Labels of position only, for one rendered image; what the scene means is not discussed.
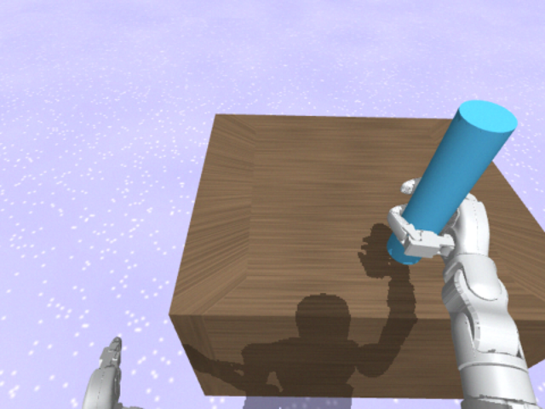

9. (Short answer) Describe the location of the right robot hand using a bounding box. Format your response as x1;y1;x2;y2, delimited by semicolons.
387;177;490;266

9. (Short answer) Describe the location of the left robot hand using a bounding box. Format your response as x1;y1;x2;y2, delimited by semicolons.
82;337;143;409

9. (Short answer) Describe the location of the can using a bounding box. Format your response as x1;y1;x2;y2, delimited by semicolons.
387;100;518;265

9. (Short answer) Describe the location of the right robot arm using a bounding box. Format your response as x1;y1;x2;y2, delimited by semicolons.
441;253;543;409

